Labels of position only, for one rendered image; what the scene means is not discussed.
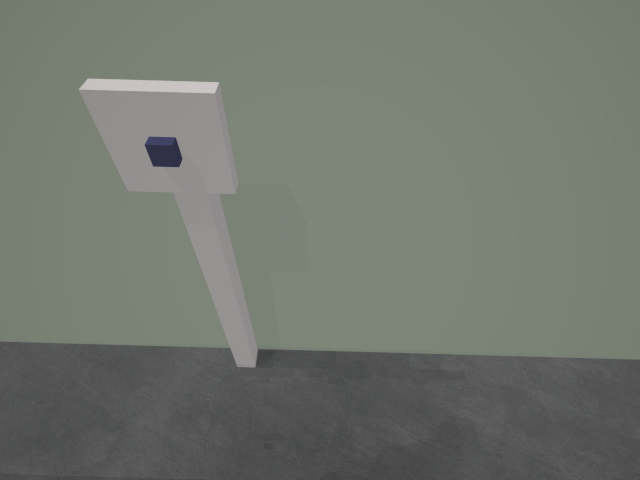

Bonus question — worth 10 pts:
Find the panel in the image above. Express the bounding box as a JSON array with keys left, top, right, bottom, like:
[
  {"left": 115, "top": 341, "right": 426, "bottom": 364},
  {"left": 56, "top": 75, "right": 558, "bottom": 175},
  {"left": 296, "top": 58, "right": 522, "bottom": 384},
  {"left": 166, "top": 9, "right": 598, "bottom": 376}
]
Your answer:
[{"left": 79, "top": 79, "right": 258, "bottom": 368}]

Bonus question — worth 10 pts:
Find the button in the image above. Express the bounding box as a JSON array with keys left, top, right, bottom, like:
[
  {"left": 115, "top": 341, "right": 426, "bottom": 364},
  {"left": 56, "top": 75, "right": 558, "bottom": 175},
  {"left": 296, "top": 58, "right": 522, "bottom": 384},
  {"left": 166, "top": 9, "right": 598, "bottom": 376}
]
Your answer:
[{"left": 145, "top": 137, "right": 182, "bottom": 167}]

